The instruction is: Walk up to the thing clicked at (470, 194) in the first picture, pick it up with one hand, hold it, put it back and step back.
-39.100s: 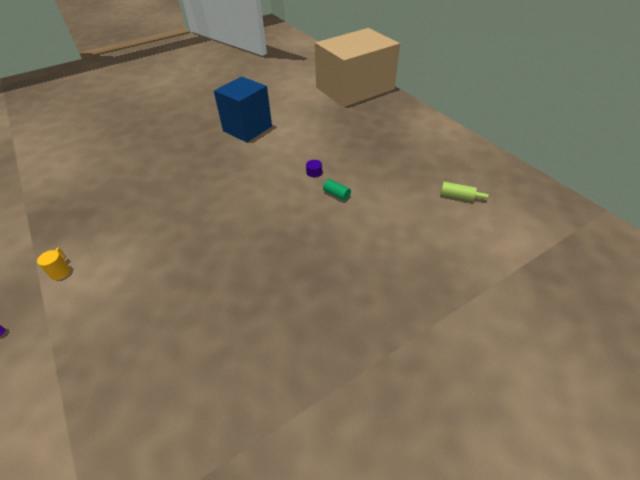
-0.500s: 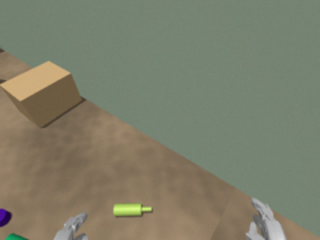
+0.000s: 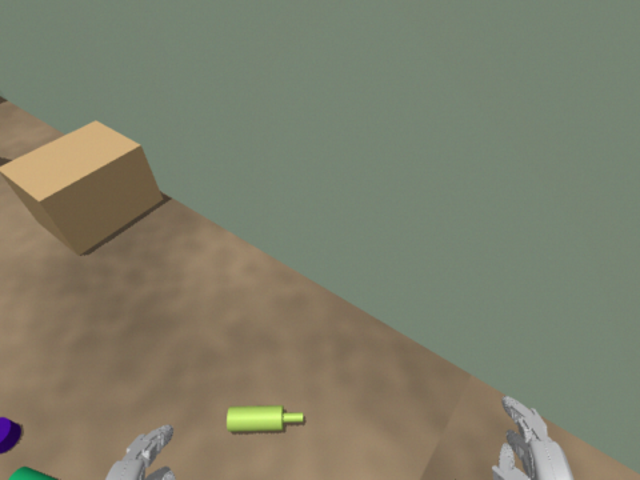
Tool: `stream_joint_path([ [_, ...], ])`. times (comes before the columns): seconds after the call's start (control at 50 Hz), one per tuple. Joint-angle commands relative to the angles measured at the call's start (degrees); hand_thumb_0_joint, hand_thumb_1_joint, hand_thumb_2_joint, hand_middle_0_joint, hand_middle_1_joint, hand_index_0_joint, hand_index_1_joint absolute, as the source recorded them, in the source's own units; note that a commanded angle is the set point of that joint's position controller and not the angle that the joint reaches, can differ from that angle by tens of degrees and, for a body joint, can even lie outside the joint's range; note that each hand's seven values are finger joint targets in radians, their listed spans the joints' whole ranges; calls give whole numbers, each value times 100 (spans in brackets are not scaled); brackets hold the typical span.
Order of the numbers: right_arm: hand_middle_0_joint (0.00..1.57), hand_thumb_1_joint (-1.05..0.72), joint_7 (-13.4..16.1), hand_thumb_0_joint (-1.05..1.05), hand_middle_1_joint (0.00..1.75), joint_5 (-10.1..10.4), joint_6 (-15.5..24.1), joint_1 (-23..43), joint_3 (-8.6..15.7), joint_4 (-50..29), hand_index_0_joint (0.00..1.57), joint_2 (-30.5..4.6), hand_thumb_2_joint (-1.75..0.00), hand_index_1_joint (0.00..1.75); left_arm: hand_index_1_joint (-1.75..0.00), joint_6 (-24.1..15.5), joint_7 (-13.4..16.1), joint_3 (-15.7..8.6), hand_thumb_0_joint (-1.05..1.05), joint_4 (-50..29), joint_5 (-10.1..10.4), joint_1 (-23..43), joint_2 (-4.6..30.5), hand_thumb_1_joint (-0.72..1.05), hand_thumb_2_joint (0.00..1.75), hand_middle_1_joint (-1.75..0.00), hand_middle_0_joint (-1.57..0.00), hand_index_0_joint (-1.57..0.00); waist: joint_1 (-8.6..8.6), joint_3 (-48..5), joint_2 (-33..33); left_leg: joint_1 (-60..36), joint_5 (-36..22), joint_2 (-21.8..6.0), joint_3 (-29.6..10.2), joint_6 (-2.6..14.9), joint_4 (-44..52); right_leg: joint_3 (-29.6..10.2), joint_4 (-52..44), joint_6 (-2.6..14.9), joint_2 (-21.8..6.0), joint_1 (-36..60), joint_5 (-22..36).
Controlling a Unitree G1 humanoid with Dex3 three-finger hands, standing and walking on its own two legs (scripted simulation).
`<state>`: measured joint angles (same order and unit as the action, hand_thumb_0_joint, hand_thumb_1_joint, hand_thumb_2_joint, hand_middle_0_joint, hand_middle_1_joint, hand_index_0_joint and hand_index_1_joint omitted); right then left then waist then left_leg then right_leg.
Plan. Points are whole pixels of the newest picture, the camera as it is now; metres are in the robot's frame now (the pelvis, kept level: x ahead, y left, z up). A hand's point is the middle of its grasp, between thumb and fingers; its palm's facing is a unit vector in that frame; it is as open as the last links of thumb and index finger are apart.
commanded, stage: home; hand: left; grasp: from above
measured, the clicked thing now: (266, 417) +0.45 +0.17 -0.68
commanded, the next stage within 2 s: stand in 0.22 s
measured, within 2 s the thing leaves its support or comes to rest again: neither
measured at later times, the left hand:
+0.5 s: hand out of the picture +0.14 +0.22 -0.09, palm faces +0.01 -0.95 -0.32, open 7.4 cm
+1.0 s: hand out of the picture +0.04 +0.24 -0.10, palm faces +0.05 -0.95 -0.31, open 7.4 cm
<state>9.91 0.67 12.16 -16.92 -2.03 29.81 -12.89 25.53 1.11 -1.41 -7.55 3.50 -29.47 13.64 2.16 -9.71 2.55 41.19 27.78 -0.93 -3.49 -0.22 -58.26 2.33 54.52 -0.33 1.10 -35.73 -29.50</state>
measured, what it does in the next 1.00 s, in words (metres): rises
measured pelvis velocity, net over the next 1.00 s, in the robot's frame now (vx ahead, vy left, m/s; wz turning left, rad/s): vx -0.01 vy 0.01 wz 0.01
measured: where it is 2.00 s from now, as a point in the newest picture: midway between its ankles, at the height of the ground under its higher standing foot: outside the picture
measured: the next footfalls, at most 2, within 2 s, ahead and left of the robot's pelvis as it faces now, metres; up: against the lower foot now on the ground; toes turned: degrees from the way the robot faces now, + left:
none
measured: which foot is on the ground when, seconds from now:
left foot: down 0.00-1.00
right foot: down 0.00-1.00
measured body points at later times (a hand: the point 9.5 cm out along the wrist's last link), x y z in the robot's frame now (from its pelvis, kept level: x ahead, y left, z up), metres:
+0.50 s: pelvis -0.01 +0.00 +0.02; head +0.02 +0.01 +0.47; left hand +0.14 +0.27 -0.07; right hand +0.13 -0.26 -0.09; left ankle +0.01 +0.12 -0.68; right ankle -0.02 -0.13 -0.68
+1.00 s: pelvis -0.01 +0.01 +0.06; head -0.01 +0.01 +0.51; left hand +0.03 +0.29 -0.08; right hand +0.07 -0.26 -0.08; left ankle +0.01 +0.12 -0.68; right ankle -0.02 -0.13 -0.68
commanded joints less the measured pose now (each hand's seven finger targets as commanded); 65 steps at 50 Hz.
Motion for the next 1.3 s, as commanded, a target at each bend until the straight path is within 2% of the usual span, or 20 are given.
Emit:
stream_joint_path([
  [0.0,20,-90,81,0,30,-1,304,352,352,-928,20,-733,-90,30,-30,-260,69,-427,0,-1095,-32,92,608,90,90,-30,-20,-20,41,-513,-78,-886,-1471,60,73,138,827,66,-892,26,73,68,1523],
  [0.02,20,-90,73,0,30,-3,325,366,321,-954,20,-708,-90,30,-30,-267,50,-307,0,-1175,-43,172,540,90,90,-30,-20,-20,58,-482,44,-913,-1492,63,75,125,856,73,-873,31,74,20,1539],
  [0.08,20,-90,79,0,30,-11,315,391,349,-913,20,-746,-90,30,-30,-272,54,-348,0,-1091,-45,165,555,90,90,-30,-20,-20,38,-291,123,-882,-1187,13,-22,91,1025,131,-835,70,106,-88,1176],
  [0.28,20,-90,82,0,30,5,310,363,343,-964,20,-729,-90,30,-30,-247,67,-342,0,-1185,-27,125,568,90,90,-30,-20,-20,52,-498,34,-893,-1410,51,53,121,876,78,-854,46,83,4,1437],
  [0.3,20,-90,-260,0,30,-665,-247,780,519,529,20,-1231,-90,30,-30,-1446,283,-350,0,825,-757,1804,1023,90,90,-30,-20,-20,-466,917,-367,-791,-2413,-121,-121,401,1388,-435,-1238,198,-413,1195,1560],
  [0.32,20,-90,-400,0,30,-680,-439,827,632,595,20,-1262,-90,30,-30,-1841,245,-487,0,1895,-750,1321,1126,90,90,-30,-20,-20,-407,364,-679,-1281,-2442,-51,43,467,1328,-759,-1368,411,-517,1339,1680],
  [0.34,20,-90,-500,0,30,-688,-522,777,609,565,20,-1243,-90,30,-30,-2041,219,-472,0,2153,-777,1332,1175,90,90,-30,-20,-20,-311,225,-727,-1506,-2538,-53,42,474,1355,-943,-1389,498,-588,1306,1870],
  [0.36,20,-90,-569,0,30,-710,-587,656,581,534,20,-1241,-90,30,-30,-2142,166,-415,0,2286,-725,1451,1107,90,90,-30,-20,-20,-183,373,-418,-1586,-2525,-84,-64,448,1542,-854,-1376,460,-458,1143,2035],
  [0.4,20,-90,-762,0,30,-467,-623,706,581,800,20,-1157,-90,30,-30,-2292,144,-352,0,2746,-708,1525,1138,90,90,-30,-20,-20,-346,133,-69,-2004,-2552,-112,-168,461,1810,-657,-1336,308,-523,1597,2098],
  [0.46,20,-90,-861,0,30,-334,-705,890,656,1067,20,-1152,-90,30,-30,-2358,148,-418,0,3476,-629,1674,1088,90,90,-30,-20,-20,-412,110,-309,-2316,-2533,-118,-196,407,1973,-681,-1616,245,-532,1692,2104],
  [0.56,20,-90,-878,0,30,-382,-849,1038,697,1456,20,-1198,-90,30,-30,-2507,154,-403,0,4389,-632,1878,1020,90,90,-30,-20,-20,-418,451,-119,-2367,-1509,-252,-485,472,2620,-610,-2085,175,-509,1869,1425],
  [0.66,20,-90,-844,0,30,-342,-920,952,676,1870,20,-1212,-90,30,-30,-2622,135,-388,0,5094,-587,2020,1100,90,90,-30,-20,-20,-292,832,-246,-2634,-1982,-217,-415,360,2971,-669,-2553,189,-592,2123,1910],
  [0.72,20,-90,-815,0,30,-299,-940,870,685,2145,20,-1271,-90,30,-30,-2644,155,-371,0,5487,-548,1905,1140,90,90,-30,-20,-20,-305,733,-234,-3054,-2626,-290,-431,330,3041,-651,-2769,191,-656,2362,2297],
  [0.78,20,-90,-783,0,30,-277,-972,873,672,2367,20,-1311,-90,30,-30,-2635,171,-352,0,5792,-510,1932,1154,90,90,-30,-20,-20,-301,745,-111,-3287,-2745,-385,-501,330,3362,-576,-2903,144,-629,2514,2296],
  [0.82,20,-90,-779,0,30,-254,-1010,978,655,2481,20,-1328,-90,30,-30,-2628,173,-326,0,5991,-509,1981,1161,90,90,-30,-20,-20,-308,963,-164,-3125,-2434,-367,-506,287,3532,-577,-3132,127,-648,2673,2154],
  [0.86,20,-90,-768,0,30,-244,-1035,977,656,2596,20,-1339,-90,30,-30,-2626,171,-319,0,6158,-526,1985,1222,90,90,-30,-20,-20,-284,1002,-189,-3245,-2334,-371,-478,267,3655,-570,-3270,107,-653,2677,2056],
  [0.9,20,-90,-769,0,30,-235,-1057,1004,653,2701,20,-1349,-90,30,-30,-2613,162,-303,0,6338,-535,1991,1216,90,90,-30,-20,-20,-283,1201,-167,-3141,-1764,-358,-520,229,3874,-577,-3414,102,-634,2686,1756],
  [1.02,20,-90,-801,0,30,-214,-1060,1039,636,2901,20,-1368,-90,30,-30,-2652,134,-289,0,6625,-532,2041,1272,90,90,-30,-20,-20,-283,1201,-205,-3249,-1814,-390,-518,211,4065,-605,-3642,88,-699,2860,1880],
  [1.12,20,-90,-824,0,30,-228,-1117,1145,636,3000,20,-1421,-90,30,-30,-2634,109,-279,0,6826,-533,2041,1294,90,90,-30,-20,-20,-318,1467,-149,-2920,-1087,-403,-597,206,4286,-552,-3765,71,-654,2832,1425],
  [1.28,20,-90,-833,0,30,-204,-1071,1076,593,3134,20,-1477,-90,30,-30,-2677,102,-277,0,6920,-500,2212,1402,90,90,-30,-20,-20,-256,1108,-198,-3307,-1781,-423,-484,189,4175,-635,-3868,91,-766,2974,1863],
])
